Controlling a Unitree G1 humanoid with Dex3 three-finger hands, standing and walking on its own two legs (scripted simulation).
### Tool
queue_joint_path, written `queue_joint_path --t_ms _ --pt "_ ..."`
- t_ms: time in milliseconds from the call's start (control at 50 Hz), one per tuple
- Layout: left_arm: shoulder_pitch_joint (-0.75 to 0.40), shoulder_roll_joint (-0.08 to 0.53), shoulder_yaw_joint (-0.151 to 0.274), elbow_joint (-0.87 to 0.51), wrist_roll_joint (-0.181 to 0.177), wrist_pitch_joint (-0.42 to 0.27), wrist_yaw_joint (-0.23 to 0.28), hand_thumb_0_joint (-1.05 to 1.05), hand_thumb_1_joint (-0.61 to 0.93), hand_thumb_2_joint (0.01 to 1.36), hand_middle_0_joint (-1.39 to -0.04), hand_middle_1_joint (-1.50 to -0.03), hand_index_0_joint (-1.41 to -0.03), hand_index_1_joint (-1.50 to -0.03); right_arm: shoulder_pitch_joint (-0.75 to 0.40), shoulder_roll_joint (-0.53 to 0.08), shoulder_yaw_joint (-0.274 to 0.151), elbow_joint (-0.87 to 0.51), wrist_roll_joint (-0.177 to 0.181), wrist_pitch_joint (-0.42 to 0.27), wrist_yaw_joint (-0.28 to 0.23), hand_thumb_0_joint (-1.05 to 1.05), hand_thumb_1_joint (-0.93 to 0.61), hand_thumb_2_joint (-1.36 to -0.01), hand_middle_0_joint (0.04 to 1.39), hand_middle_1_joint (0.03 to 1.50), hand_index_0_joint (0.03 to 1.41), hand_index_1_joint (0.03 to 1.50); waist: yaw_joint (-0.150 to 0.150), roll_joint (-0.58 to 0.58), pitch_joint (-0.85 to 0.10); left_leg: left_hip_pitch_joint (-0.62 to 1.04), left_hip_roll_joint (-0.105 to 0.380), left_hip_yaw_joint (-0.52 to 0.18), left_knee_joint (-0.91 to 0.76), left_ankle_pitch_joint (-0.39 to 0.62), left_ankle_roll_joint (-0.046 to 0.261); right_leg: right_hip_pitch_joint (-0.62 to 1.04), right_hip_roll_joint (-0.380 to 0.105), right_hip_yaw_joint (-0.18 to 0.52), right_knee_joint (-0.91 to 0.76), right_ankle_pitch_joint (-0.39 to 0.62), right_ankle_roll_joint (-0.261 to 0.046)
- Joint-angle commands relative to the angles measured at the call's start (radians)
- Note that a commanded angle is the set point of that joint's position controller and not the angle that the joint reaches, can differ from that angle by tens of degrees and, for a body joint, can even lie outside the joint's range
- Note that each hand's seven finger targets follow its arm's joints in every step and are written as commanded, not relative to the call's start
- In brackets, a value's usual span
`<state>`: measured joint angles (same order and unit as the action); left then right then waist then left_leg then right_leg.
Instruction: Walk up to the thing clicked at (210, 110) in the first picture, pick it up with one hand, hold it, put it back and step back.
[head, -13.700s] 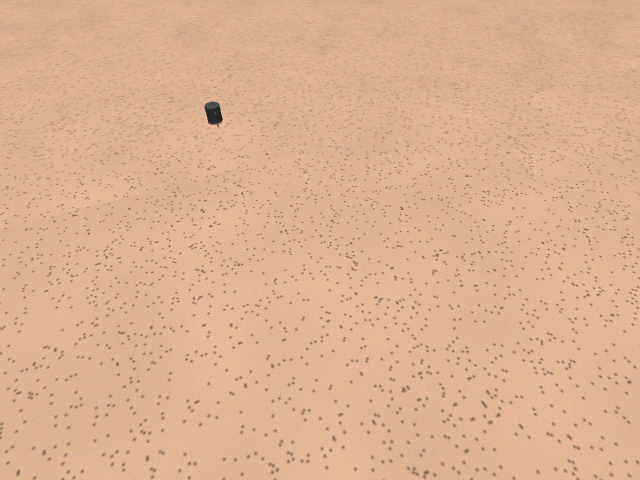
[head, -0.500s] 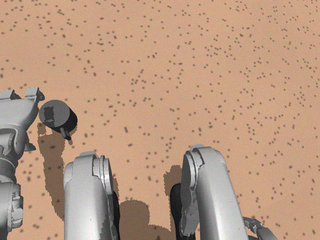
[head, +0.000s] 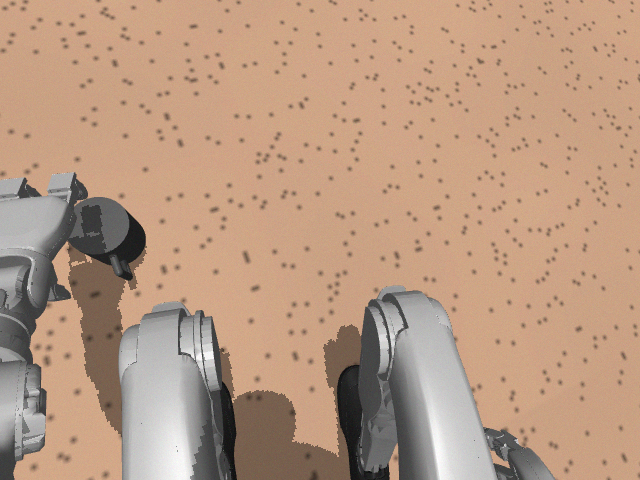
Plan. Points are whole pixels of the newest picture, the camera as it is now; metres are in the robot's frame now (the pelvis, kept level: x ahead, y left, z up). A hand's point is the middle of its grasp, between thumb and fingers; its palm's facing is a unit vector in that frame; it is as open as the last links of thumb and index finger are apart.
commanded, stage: approach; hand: left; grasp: from above
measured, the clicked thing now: (112, 243) +0.43 +0.30 -0.29
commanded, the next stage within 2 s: close in in 0.38 s
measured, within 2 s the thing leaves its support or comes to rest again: neither
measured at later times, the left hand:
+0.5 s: hand (91, 193) +0.47 +0.29 -0.16, palm faces -0.41 -0.04 -0.91, open 14.2 cm
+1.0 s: hand (91, 239) +0.43 +0.31 -0.23, palm faces -0.43 -0.06 -0.90, open 14.3 cm
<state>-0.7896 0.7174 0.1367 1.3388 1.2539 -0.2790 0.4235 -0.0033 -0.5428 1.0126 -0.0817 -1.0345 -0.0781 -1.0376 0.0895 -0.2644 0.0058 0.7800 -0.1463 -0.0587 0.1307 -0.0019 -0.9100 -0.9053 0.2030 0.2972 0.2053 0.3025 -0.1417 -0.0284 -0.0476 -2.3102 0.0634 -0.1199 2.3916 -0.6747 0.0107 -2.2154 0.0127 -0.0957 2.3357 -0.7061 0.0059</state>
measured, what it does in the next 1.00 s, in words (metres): stands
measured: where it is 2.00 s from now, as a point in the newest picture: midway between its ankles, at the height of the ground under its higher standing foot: (292, 460)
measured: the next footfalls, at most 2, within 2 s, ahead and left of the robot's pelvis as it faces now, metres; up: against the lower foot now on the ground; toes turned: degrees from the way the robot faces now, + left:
none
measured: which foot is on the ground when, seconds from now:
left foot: down 0.00-1.00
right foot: down 0.00-1.00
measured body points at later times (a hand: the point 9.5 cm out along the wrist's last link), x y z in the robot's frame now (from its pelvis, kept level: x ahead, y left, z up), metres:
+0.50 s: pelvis +0.00 +0.00 -0.01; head +0.24 +0.04 +0.37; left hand +0.49 +0.29 -0.11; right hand +0.03 -0.27 -0.12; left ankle +0.08 +0.13 -0.30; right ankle +0.09 -0.12 -0.30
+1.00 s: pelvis +0.00 +0.01 -0.03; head +0.23 +0.11 +0.34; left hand +0.44 +0.31 -0.18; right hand +0.10 -0.27 -0.11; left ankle +0.08 +0.13 -0.30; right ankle +0.09 -0.12 -0.30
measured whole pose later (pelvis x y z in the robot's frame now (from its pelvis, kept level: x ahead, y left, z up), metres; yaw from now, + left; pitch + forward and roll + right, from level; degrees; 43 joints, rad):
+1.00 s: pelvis +0.00 +0.01 -0.03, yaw -2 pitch +30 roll -10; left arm -0.95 0.81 0.08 1.61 1.37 -0.27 0.59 0.00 -0.52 0.99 -0.08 -1.01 -0.05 -1.02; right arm 0.05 -0.28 0.11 0.75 -0.21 -0.10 0.16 0.00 -0.90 -0.90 0.20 0.30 0.20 0.30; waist -0.25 -0.09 0.00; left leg -2.38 0.05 -0.16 2.50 -0.67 0.02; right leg -2.24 0.02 -0.13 2.41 -0.70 0.02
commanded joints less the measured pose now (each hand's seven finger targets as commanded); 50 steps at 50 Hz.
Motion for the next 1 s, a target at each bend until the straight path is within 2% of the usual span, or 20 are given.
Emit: queue_joint_path --t_ms 0,60,100,160,200,300,380,460,500,540,600,640,700,720,760,800,840,880,920,980 --pt "-0.322 0.200 -0.012 -0.095 -0.011 -0.005 0.046 0.000 -0.546 0.983 -0.057 -1.045 -0.065 -1.035 0.204 -0.235 -0.070 -0.004 -0.004 -0.012 -0.008 0.000 -0.904 -0.897 0.200 0.300 0.200 0.300 -0.050 0.245 -0.630 0.524 -0.035 0.057 -0.225 0.136 0.016 0.222 0.037 -0.060 -0.243 0.189 -0.042" --pt "-0.429 0.161 -0.068 -0.073 -0.001 -0.003 0.064 0.000 -0.553 0.991 -0.058 -1.052 -0.065 -1.044 0.220 -0.237 -0.058 0.004 -0.008 -0.021 -0.010 0.000 -0.906 -0.899 0.200 0.300 0.200 0.300 -0.096 0.241 -0.616 0.507 -0.033 0.052 -0.209 0.118 0.016 0.202 0.042 -0.065 -0.252 0.182 -0.041" --pt "-0.494 0.144 -0.086 -0.089 0.003 0.005 0.083 0.000 -0.552 0.996 -0.059 -1.056 -0.066 -1.048 0.228 -0.241 -0.051 0.009 -0.013 -0.029 -0.011 0.000 -0.905 -0.898 0.200 0.300 0.200 0.300 -0.107 0.276 -0.646 0.536 -0.034 0.050 -0.215 0.125 0.011 0.197 0.042 -0.069 -0.245 0.187 -0.042" --pt "-0.501 0.175 -0.073 -0.014 0.018 0.040 0.116 0.000 -0.559 0.999 -0.059 -1.064 -0.066 -1.056 0.230 -0.250 -0.037 0.008 -0.021 -0.038 -0.012 0.000 -0.909 -0.900 0.200 0.300 0.200 0.300 -0.105 0.306 -0.636 0.546 -0.032 0.053 -0.214 0.131 0.007 0.195 0.041 -0.075 -0.234 0.198 -0.043" --pt "-0.518 0.244 -0.016 -0.012 0.029 0.071 0.141 0.000 -0.557 0.999 -0.060 -1.055 -0.065 -1.048 0.233 -0.255 -0.029 0.002 -0.021 -0.035 -0.013 0.000 -0.908 -0.900 0.200 0.300 0.200 0.300 -0.085 0.338 -0.678 0.546 -0.034 0.064 -0.215 0.150 0.008 0.218 0.038 -0.069 -0.224 0.216 -0.043" --pt "-0.501 0.307 0.038 0.002 0.029 0.165 0.139 0.000 -0.591 1.022 -0.062 -1.037 -0.056 -1.043 0.222 -0.253 -0.010 -0.031 -0.017 -0.022 -0.003 0.000 -0.913 -0.902 0.200 0.300 0.200 0.300 -0.062 0.381 -0.741 0.561 -0.033 0.083 -0.213 0.206 0.013 0.275 0.039 -0.059 -0.212 0.285 -0.048" --pt "-0.407 0.307 0.033 0.064 -0.026 0.222 0.085 0.000 -0.572 0.998 -0.060 -1.044 -0.062 -1.041 0.220 -0.244 -0.003 -0.047 0.003 -0.016 0.001 0.000 -0.911 -0.901 0.200 0.300 0.200 0.300 -0.055 0.265 -0.694 0.451 -0.034 0.095 -0.197 0.195 0.037 0.347 0.046 -0.040 -0.247 0.288 -0.032" --pt "-0.291 0.336 0.032 0.075 -0.097 0.229 -0.021 0.000 -0.548 0.974 -0.059 -1.067 -0.073 -1.052 0.220 -0.239 -0.004 -0.061 0.022 -0.007 0.001 0.000 -0.907 -0.899 0.200 0.300 0.200 0.300 -0.040 0.135 -0.645 0.333 -0.040 0.095 -0.189 0.162 0.059 0.454 0.051 -0.019 -0.278 0.255 -0.016" --pt "-0.271 0.358 0.047 0.062 -0.113 0.204 -0.075 0.000 -0.527 0.940 -0.057 -1.063 -0.080 -1.037 0.213 -0.249 -0.009 -0.082 0.024 -0.005 -0.002 0.000 -0.904 -0.898 0.200 0.300 0.200 0.300 -0.047 0.105 -0.630 0.306 -0.040 0.091 -0.189 0.152 0.059 0.471 0.049 -0.020 -0.278 0.237 -0.014" --pt "-0.335 0.294 -0.020 0.034 -0.121 0.155 -0.131 0.000 -0.516 0.924 -0.056 -1.085 -0.086 -1.052 0.238 -0.243 -0.002 -0.051 0.019 0.000 -0.003 0.000 -0.905 -0.899 0.200 0.300 0.200 0.300 -0.089 0.096 -0.572 0.285 -0.039 0.074 -0.187 0.108 0.057 0.428 0.053 -0.028 -0.277 0.194 -0.018" --pt "-0.409 0.272 -0.041 -0.053 -0.130 0.051 -0.157 0.000 -0.518 0.928 -0.058 -1.079 -0.088 -1.047 0.263 -0.253 -0.001 -0.041 0.014 -0.002 -0.006 0.000 -0.901 -0.897 0.200 0.300 0.200 0.300 -0.115 0.122 -0.564 0.307 -0.036 0.056 -0.168 0.094 0.044 0.379 0.055 -0.042 -0.270 0.178 -0.023" --pt "-0.420 0.269 -0.048 -0.090 -0.121 -0.026 -0.137 0.000 -0.506 0.921 -0.058 -1.080 -0.091 -1.044 0.269 -0.259 -0.003 -0.034 0.004 -0.009 -0.008 0.000 -0.899 -0.896 0.200 0.300 0.200 0.300 -0.119 0.176 -0.567 0.366 -0.035 0.045 -0.161 0.090 0.028 0.344 0.058 -0.054 -0.261 0.168 -0.029" --pt "-0.406 0.293 -0.035 -0.142 -0.049 -0.105 -0.073 0.000 -0.519 0.941 -0.057 -1.048 -0.073 -1.029 0.257 -0.259 -0.003 -0.029 -0.013 -0.007 -0.008 0.000 -0.899 -0.901 0.199 0.300 0.199 0.300 -0.099 0.292 -0.624 0.499 -0.033 0.035 -0.158 0.136 0.005 0.298 0.054 -0.074 -0.220 0.197 -0.039" --pt "-0.397 0.281 -0.036 -0.131 -0.034 -0.119 -0.042 0.000 -0.525 0.945 -0.056 -1.044 -0.070 -1.027 0.240 -0.262 -0.002 -0.031 -0.015 0.000 -0.007 0.000 -0.899 -0.901 0.199 0.300 0.199 0.300 -0.093 0.317 -0.621 0.514 -0.032 0.032 -0.163 0.152 0.000 0.280 0.052 -0.083 -0.206 0.205 -0.040" --pt "-0.363 0.217 -0.056 -0.025 0.004 -0.122 0.024 0.000 -0.530 0.961 -0.057 -1.027 -0.065 -1.016 0.221 -0.262 0.004 -0.021 -0.026 0.005 -0.002 0.000 -0.897 -0.900 0.199 0.300 0.199 0.300 -0.117 0.303 -0.553 0.534 -0.031 0.016 -0.179 0.151 -0.005 0.209 0.054 -0.109 -0.184 0.197 -0.042" --pt "-0.385 0.267 -0.016 -0.008 0.049 -0.109 0.098 0.000 -0.542 0.984 -0.057 -1.001 -0.055 -1.001 0.210 -0.282 0.004 -0.015 -0.036 0.000 -0.001 0.000 -0.894 -0.899 0.200 0.300 0.200 0.300 -0.111 0.374 -0.558 0.595 -0.028 0.005 -0.198 0.170 -0.013 0.152 0.048 -0.125 -0.157 0.202 -0.043" --pt "-0.398 0.234 -0.045 0.097 0.094 -0.072 0.146 0.000 -0.549 1.000 -0.057 -0.975 -0.047 -0.983 0.198 -0.285 0.011 -0.010 -0.049 -0.009 0.008 0.000 -0.891 -0.899 0.200 0.300 0.200 0.300 -0.135 0.393 -0.520 0.586 -0.024 0.000 -0.196 0.164 -0.017 0.108 0.046 -0.138 -0.138 0.206 -0.044" --pt "-0.441 0.257 -0.040 0.115 0.118 -0.038 0.192 0.000 -0.557 1.016 -0.059 -0.974 -0.044 -0.987 0.186 -0.291 0.018 -0.008 -0.058 -0.016 0.013 0.000 -0.892 -0.900 0.200 0.300 0.200 0.300 -0.139 0.424 -0.529 0.584 -0.025 0.003 -0.195 0.164 -0.017 0.097 0.047 -0.138 -0.133 0.218 -0.045" --pt "-0.464 0.248 -0.047 0.172 0.114 0.010 0.217 0.000 -0.548 1.018 -0.060 -0.975 -0.046 -0.987 0.180 -0.293 0.024 -0.010 -0.069 -0.031 0.025 0.000 -0.891 -0.899 0.200 0.300 0.200 0.300 -0.154 0.404 -0.514 0.567 -0.025 0.005 -0.183 0.152 -0.014 0.091 0.044 -0.140 -0.130 0.220 -0.040" --pt "-0.491 0.321 0.014 0.150 0.089 0.050 0.247 0.000 -0.541 1.000 -0.058 -0.981 -0.049 -0.989 0.182 -0.305 0.028 -0.012 -0.081 -0.054 0.040 0.000 -0.892 -0.900 0.200 0.300 0.200 0.300 -0.146 0.422 -0.544 0.544 -0.025 0.015 -0.176 0.148 -0.010 0.128 0.045 -0.135 -0.138 0.225 -0.032"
